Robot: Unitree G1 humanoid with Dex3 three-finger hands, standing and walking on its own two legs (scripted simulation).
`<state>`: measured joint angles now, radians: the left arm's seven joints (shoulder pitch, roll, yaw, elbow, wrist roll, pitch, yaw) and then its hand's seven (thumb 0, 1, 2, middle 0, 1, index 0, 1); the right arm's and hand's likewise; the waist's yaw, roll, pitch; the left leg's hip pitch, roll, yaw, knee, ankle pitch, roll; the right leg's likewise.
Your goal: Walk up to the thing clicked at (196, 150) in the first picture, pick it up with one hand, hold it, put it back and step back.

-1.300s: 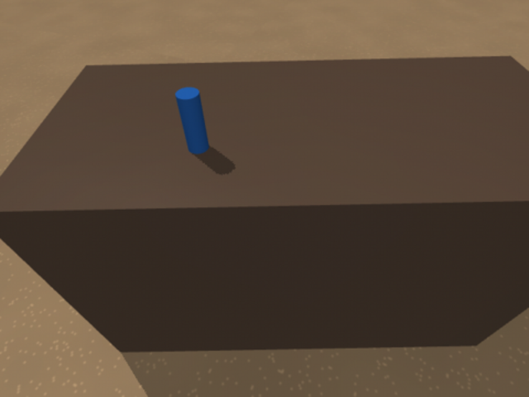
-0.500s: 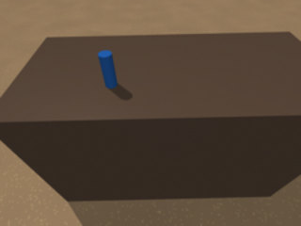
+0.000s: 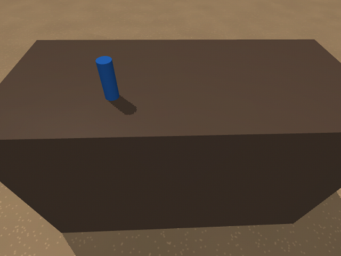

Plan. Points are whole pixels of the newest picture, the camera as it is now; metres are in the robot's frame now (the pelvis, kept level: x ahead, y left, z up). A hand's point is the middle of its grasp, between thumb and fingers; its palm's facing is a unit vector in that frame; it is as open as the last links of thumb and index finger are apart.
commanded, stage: walk up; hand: left
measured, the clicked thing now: (108, 79) +0.61 +0.21 +0.09
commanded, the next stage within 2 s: stand in 1.84 s
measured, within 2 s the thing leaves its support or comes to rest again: neither
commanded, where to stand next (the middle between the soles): +0.13 -0.03 m, yaw +3 degrees
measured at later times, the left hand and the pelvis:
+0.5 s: hand out of the picture +0.13 +0.22 -0.17, palm faces +0.06 -0.92 -0.38, open 7.4 cm; pelvis +0.07 -0.05 -0.02, yaw +4 degrees
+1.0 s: hand out of the picture +0.14 +0.24 -0.15, palm faces +0.06 -0.92 -0.40, open 7.4 cm; pelvis +0.07 -0.04 +0.00, yaw +4 degrees
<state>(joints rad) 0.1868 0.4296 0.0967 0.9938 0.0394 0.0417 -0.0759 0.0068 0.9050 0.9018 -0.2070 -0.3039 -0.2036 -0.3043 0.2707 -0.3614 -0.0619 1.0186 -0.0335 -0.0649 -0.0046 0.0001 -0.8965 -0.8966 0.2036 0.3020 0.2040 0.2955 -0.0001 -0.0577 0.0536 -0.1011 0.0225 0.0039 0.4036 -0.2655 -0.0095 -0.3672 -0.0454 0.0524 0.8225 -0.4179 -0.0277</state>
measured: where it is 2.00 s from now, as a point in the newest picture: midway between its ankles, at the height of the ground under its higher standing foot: outside the picture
